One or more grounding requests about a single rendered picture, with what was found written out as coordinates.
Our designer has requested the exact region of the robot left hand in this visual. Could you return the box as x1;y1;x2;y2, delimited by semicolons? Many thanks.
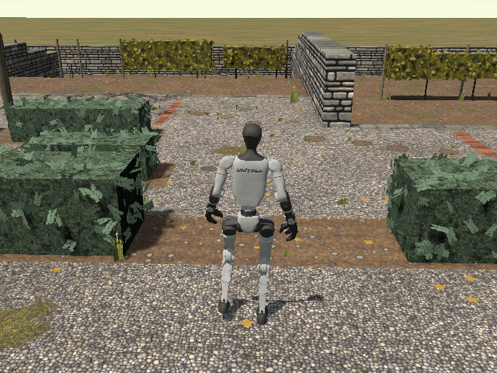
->
205;209;223;224

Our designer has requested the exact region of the robot right hand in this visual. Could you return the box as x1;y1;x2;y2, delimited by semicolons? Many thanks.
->
280;222;298;242

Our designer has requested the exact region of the right robot upper arm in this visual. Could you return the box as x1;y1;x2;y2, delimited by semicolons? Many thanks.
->
267;158;287;202

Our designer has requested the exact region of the left robot upper arm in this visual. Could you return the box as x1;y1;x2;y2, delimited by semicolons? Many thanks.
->
211;156;235;198

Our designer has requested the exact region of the humanoid robot head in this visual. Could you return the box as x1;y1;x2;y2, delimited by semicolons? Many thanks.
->
238;124;264;161

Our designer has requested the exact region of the right robot shin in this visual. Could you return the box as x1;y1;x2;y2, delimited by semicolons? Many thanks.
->
258;260;270;314

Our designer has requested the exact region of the left robot forearm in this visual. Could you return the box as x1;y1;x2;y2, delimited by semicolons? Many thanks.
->
207;186;220;212

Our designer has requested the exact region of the right robot forearm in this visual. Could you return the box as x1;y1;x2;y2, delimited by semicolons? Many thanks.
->
280;190;296;225

